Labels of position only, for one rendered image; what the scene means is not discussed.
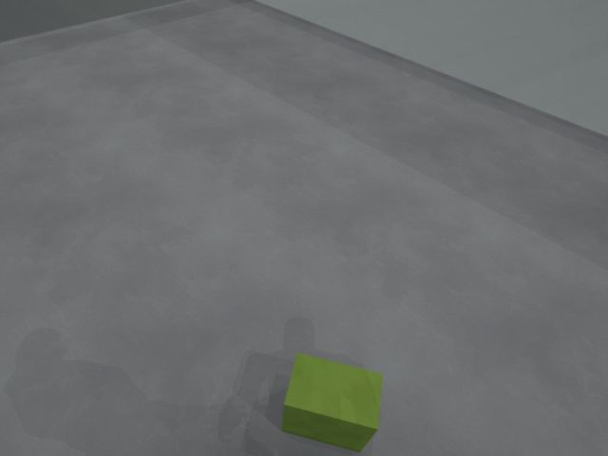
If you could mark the carton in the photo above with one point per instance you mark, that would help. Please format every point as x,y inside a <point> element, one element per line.
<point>332,403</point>

